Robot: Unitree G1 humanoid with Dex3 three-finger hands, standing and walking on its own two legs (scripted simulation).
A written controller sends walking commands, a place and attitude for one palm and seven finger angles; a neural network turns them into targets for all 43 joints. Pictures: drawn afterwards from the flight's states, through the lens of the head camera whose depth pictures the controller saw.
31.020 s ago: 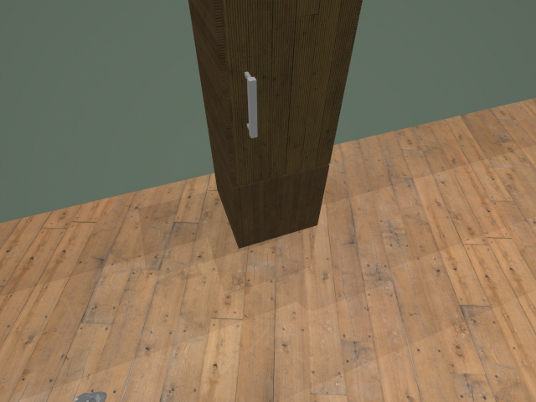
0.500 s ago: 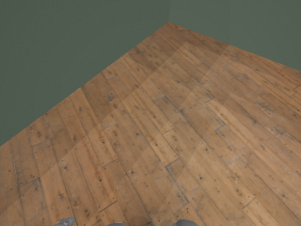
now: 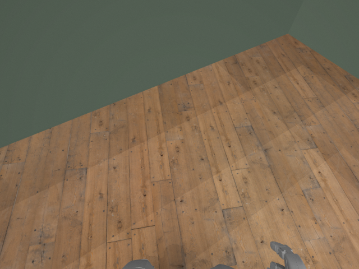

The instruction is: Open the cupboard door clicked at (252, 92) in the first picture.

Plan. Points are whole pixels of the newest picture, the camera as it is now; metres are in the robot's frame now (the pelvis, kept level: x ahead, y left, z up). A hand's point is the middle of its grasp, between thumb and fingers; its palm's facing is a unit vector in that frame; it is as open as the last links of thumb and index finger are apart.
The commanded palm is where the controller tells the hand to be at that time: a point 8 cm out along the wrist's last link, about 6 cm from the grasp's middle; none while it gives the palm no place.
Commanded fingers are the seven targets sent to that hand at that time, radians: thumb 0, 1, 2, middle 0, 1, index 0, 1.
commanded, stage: turn to face it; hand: left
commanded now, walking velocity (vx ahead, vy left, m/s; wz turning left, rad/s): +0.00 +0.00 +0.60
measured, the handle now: out of the picture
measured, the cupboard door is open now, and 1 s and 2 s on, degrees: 49 49 49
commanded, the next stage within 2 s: none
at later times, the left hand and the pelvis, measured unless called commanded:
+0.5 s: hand out of the picture +0.04 +0.16 -0.16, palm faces +0.31 -0.92 -0.22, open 7.3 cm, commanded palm none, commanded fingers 0.00 0.90 0.90 -0.20 -0.30 -0.20 -0.30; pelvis +0.02 -0.04 +0.01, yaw +19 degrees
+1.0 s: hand out of the picture +0.00 +0.13 -0.14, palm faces +0.58 -0.77 -0.26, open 7.3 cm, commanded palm none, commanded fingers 0.00 0.90 0.90 -0.20 -0.30 -0.20 -0.30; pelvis +0.06 -0.07 +0.02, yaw +37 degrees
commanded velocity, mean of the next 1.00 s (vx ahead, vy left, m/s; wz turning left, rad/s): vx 0.00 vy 0.00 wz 0.60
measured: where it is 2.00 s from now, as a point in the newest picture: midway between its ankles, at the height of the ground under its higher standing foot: outside the picture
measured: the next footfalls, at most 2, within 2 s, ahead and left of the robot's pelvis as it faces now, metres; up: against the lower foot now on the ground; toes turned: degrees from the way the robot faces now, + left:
right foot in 0.24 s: +0.08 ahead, -0.17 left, +0.00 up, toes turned +6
left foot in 0.52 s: +0.02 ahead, +0.09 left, +0.00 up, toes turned +24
